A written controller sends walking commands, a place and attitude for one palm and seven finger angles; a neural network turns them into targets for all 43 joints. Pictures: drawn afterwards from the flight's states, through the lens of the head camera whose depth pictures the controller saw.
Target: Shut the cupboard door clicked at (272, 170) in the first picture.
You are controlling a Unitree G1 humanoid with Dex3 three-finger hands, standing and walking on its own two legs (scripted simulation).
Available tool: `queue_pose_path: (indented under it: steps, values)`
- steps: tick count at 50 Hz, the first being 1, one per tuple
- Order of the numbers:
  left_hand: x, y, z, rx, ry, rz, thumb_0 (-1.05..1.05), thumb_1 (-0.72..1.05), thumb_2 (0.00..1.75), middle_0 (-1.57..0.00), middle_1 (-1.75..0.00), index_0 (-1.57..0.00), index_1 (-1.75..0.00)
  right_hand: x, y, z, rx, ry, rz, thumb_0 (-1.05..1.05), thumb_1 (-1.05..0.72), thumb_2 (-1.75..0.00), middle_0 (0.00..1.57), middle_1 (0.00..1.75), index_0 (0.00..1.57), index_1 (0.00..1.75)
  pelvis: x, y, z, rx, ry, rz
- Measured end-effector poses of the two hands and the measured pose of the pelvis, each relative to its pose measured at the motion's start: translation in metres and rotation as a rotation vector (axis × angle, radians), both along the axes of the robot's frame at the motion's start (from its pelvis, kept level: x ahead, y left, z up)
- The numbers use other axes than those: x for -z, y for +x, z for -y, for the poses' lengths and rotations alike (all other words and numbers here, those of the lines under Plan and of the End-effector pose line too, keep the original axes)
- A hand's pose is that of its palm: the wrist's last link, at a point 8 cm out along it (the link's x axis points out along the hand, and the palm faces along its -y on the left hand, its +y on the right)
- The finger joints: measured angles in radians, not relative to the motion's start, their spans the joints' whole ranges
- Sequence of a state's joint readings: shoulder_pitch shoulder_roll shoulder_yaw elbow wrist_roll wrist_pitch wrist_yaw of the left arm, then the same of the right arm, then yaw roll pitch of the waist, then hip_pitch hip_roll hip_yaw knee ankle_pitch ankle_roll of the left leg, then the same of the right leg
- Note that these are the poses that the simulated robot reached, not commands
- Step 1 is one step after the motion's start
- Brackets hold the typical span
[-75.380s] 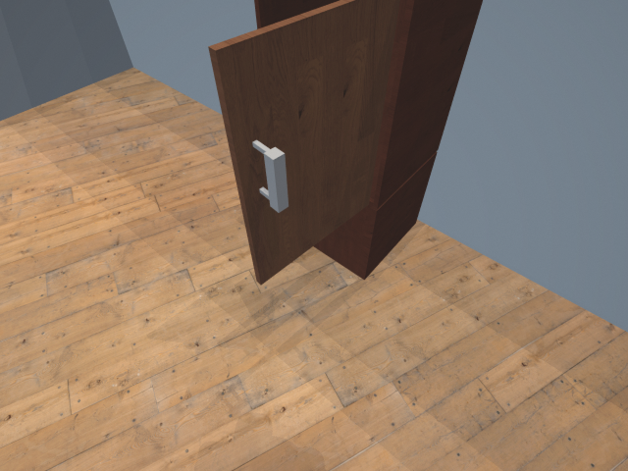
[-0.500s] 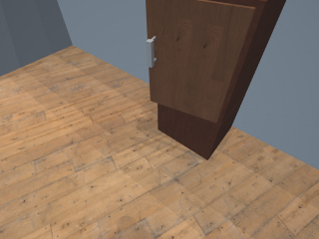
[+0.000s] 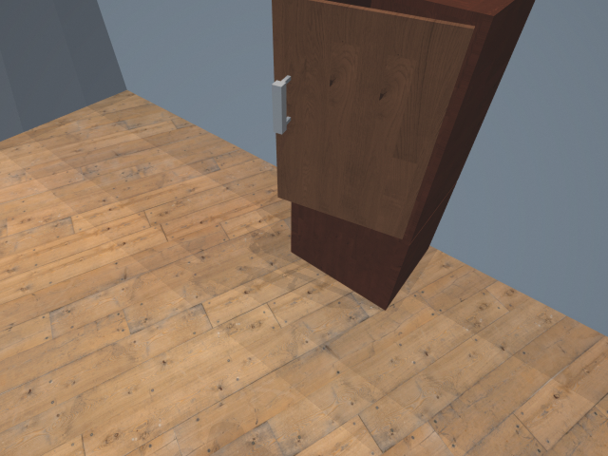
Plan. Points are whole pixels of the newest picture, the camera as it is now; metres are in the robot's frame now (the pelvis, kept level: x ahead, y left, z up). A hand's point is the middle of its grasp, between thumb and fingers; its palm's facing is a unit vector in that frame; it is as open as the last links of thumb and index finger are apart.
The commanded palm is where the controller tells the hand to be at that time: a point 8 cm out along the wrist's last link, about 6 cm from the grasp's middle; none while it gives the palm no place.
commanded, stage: look to check the result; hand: left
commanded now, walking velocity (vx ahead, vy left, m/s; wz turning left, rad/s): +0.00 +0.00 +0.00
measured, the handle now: (283, 104) +0.91 +0.09 +0.01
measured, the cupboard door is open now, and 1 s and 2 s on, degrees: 13 13 13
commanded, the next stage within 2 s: walk to a spot facing it in 0.54 s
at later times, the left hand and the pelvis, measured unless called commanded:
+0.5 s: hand out of the picture +0.00 +0.18 -0.17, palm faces +0.00 -0.98 -0.22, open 7.4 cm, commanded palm none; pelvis +0.01 -0.01 +0.00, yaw -1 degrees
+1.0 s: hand out of the picture +0.04 +0.19 -0.20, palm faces +0.16 -0.96 -0.22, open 7.4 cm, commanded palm none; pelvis +0.03 +0.00 -0.02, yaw +9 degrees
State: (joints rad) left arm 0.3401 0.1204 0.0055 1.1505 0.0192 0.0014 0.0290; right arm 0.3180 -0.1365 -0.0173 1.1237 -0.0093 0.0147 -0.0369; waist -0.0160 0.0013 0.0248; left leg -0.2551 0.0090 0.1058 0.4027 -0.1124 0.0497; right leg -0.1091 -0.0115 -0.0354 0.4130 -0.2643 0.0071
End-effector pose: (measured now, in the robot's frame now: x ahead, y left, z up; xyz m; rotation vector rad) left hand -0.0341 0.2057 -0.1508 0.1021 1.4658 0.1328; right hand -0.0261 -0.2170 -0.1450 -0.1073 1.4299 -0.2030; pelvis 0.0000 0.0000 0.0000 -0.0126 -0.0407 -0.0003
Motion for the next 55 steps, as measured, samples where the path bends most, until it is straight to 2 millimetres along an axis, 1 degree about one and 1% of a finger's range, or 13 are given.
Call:
queue_pose_path:
  steps: [8, 14, 21, 34, 37, 40, 43, 47, 49, 53, 55]
  values:
    - [-0.004, -0.003, -0.014, 0.004, 0.039, -0.025, 0.0, 0.9, 0.9, -0.2, -0.3, -0.2, -0.3, 0.0, 0.003, 0.004, 0.001, -0.002, -0.003, 0.01, -0.9, -0.9, 0.2, 0.3, 0.2, 0.3, 0.0, 0.002, 0.001, 0.004, 0.0, 0.002]
    - [-0.007, 0.003, -0.022, 0.011, 0.061, -0.021, 0.0, 0.91, 0.9, -0.2, -0.3, -0.2, -0.3, 0.0, 0.012, 0.011, -0.007, -0.011, 0.008, 0.01, -0.9, -0.9, 0.2, 0.3, 0.2, 0.3, -0.001, 0.005, 0.002, 0.006, 0.001, 0.003]
    - [-0.009, 0.02, -0.025, 0.026, 0.071, 0.003, 0.0, 0.91, 0.9, -0.2, -0.3, -0.2, -0.3, -0.002, 0.027, 0.021, -0.018, -0.027, 0.032, 0.01, -0.9, -0.9, 0.2, 0.3, 0.2, 0.3, -0.001, 0.008, 0.004, 0.008, 0.004, 0.001]
    - [-0.01, 0.06, -0.027, 0.05, 0.08, 0.068, 0.0, 0.9, 0.9, -0.2, -0.3, -0.2, -0.3, -0.008, 0.059, 0.04, -0.042, -0.061, 0.078, 0.01, -0.9, -0.9, 0.2, 0.3, 0.2, 0.3, -0.003, 0.02, 0.009, 0.009, 0.006, 0.0]
    - [-0.01, 0.068, -0.027, 0.046, 0.086, 0.079, 0.0, 0.9, 0.9, -0.2, -0.3, -0.2, -0.3, -0.008, 0.066, 0.041, -0.049, -0.063, 0.084, 0.01, -0.9, -0.9, 0.2, 0.3, 0.2, 0.3, -0.002, 0.022, 0.01, 0.001, 0.007, -0.003]
    - [-0.008, 0.072, -0.025, 0.026, 0.09, 0.09, 0.0, 0.9, 0.9, -0.2, -0.3, -0.2, -0.3, -0.004, 0.069, 0.039, -0.064, -0.052, 0.075, 0.01, -0.9, -0.9, 0.2, 0.3, 0.2, 0.3, 0.0, 0.023, 0.011, -0.021, 0.008, -0.008]
    - [-0.005, 0.072, -0.023, -0.009, 0.091, 0.102, 0.0, 0.9, 0.9, -0.2, -0.3, -0.2, -0.3, 0.001, 0.072, 0.034, -0.088, -0.034, 0.056, 0.01, -0.9, -0.9, 0.2, 0.3, 0.2, 0.3, 0.004, 0.022, 0.012, -0.05, 0.004, -0.012]
    - [0.004, 0.065, -0.026, -0.067, 0.09, 0.115, 0.0, 0.9, 0.9, -0.2, -0.3, -0.2, -0.3, 0.009, 0.08, 0.027, -0.128, -0.025, 0.031, 0.01, -0.9, -0.9, 0.2, 0.3, 0.2, 0.3, 0.012, 0.023, 0.009, -0.103, -0.014, -0.006]
    - [0.01, 0.06, -0.029, -0.099, 0.087, 0.116, 0.0, 0.9, 0.9, -0.2, -0.3, -0.2, -0.3, 0.01, 0.088, 0.023, -0.15, -0.031, 0.024, 0.01, -0.9, -0.9, 0.2, 0.3, 0.2, 0.3, 0.017, 0.025, 0.005, -0.137, -0.019, 0.0]
    - [0.027, 0.052, -0.043, -0.162, 0.078, 0.114, 0.0, 0.9, 0.9, -0.2, -0.3, -0.2, -0.3, 0.013, 0.11, 0.013, -0.212, -0.053, 0.055, 0.01, -0.9, -0.9, 0.2, 0.3, 0.2, 0.3, 0.029, 0.028, -0.007, -0.196, -0.012, -0.003]
    - [0.026, 0.049, -0.05, -0.177, 0.083, 0.106, 0.0, 0.9, 0.9, -0.2, -0.3, -0.2, -0.3, 0.012, 0.119, 0.009, -0.241, -0.06, 0.073, 0.01, -0.9, -0.9, 0.2, 0.3, 0.2, 0.3, 0.028, 0.024, -0.011, -0.203, -0.004, -0.007]
